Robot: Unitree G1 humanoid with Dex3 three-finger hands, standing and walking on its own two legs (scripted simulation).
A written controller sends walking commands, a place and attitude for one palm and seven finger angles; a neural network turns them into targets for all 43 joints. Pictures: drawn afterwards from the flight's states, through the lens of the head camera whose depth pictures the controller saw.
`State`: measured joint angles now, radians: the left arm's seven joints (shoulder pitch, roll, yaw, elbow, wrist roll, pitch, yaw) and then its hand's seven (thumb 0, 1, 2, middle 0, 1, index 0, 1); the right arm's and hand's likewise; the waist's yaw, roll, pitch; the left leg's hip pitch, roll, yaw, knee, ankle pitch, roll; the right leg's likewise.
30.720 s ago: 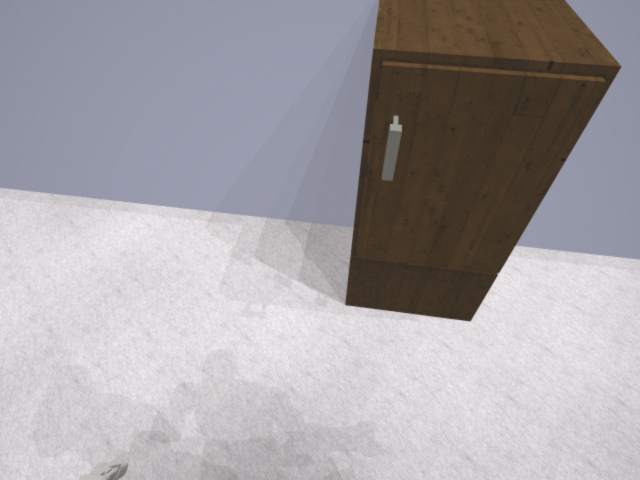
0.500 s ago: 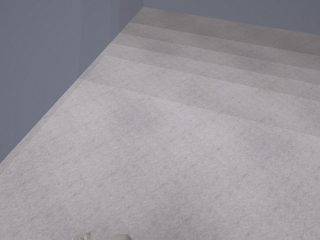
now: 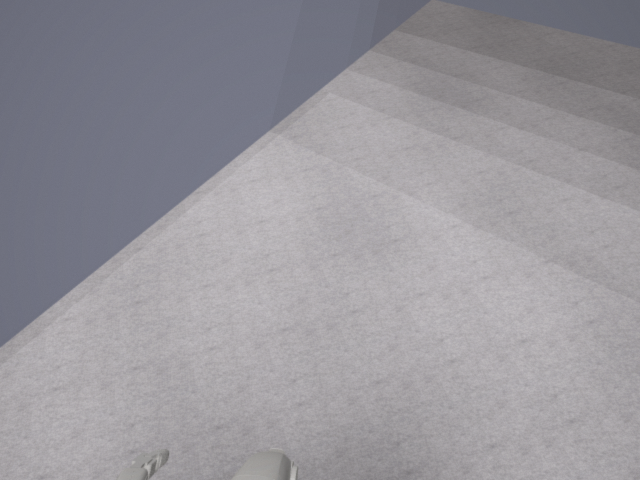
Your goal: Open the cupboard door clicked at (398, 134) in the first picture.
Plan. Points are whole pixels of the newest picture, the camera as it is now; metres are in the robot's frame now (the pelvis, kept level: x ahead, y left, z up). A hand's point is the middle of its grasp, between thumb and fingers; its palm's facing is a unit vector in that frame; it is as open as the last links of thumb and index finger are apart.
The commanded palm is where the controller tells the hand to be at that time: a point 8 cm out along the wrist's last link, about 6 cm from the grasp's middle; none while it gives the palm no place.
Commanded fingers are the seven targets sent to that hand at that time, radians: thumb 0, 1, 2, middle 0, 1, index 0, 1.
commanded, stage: turn to face it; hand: left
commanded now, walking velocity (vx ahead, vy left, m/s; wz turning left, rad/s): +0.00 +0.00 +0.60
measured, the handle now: out of the picture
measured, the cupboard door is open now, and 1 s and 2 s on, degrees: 42 42 42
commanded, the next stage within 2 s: none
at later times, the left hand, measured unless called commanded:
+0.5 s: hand out of the picture +0.04 +0.21 -0.15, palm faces +0.34 -0.90 -0.27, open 7.4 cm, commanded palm none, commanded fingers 0.00 0.90 0.90 -0.20 -0.30 -0.20 -0.30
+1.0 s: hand out of the picture -0.03 +0.14 -0.18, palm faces +0.61 -0.76 -0.21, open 7.4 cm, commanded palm none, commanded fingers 0.00 0.90 0.90 -0.20 -0.30 -0.20 -0.30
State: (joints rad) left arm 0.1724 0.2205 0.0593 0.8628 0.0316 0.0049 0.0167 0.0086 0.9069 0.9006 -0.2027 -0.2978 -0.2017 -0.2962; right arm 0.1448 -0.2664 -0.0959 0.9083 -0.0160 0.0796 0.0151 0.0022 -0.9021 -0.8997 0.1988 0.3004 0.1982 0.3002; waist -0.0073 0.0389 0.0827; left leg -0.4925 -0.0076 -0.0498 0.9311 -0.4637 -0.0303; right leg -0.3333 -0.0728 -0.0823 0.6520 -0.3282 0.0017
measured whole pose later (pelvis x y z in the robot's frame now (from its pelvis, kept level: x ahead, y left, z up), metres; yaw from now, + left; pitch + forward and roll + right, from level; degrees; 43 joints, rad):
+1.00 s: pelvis +0.04 -0.05 +0.00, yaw +38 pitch +1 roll +1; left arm 0.22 0.22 0.06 0.90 0.02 0.02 0.01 0.01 0.90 0.90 -0.21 -0.30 -0.21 -0.30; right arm 0.10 -0.23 -0.07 0.89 -0.01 0.05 0.03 0.00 -0.91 -0.90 0.20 0.30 0.19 0.30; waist -0.01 -0.06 0.13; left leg -0.34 0.01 0.10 0.63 -0.25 0.03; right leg -0.29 -0.17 -0.23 0.77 -0.47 0.04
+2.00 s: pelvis +0.08 -0.05 +0.01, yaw +72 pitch +2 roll -1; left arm 0.14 0.26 0.08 0.87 0.02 0.05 0.01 0.01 0.91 0.90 -0.20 -0.30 -0.20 -0.30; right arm 0.16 -0.21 -0.06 0.91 -0.02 0.04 0.01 0.00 -0.90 -0.90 0.20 0.30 0.20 0.30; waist -0.01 0.00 0.09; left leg -0.33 -0.02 -0.07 0.51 -0.21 0.02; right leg -0.45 -0.06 -0.01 0.90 -0.43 0.08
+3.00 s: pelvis +0.13 +0.01 +0.02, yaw +100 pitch +0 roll +2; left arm 0.33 0.13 0.04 1.01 0.03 -0.05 0.01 0.01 0.90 0.90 -0.20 -0.30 -0.20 -0.30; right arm 0.20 -0.23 -0.08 1.01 -0.02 0.06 0.03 0.00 -0.91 -0.90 0.20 0.30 0.20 0.30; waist 0.00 0.01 0.05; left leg -0.55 0.04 0.02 1.07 -0.26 -0.05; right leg -0.11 -0.10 -0.14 0.40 -0.29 0.02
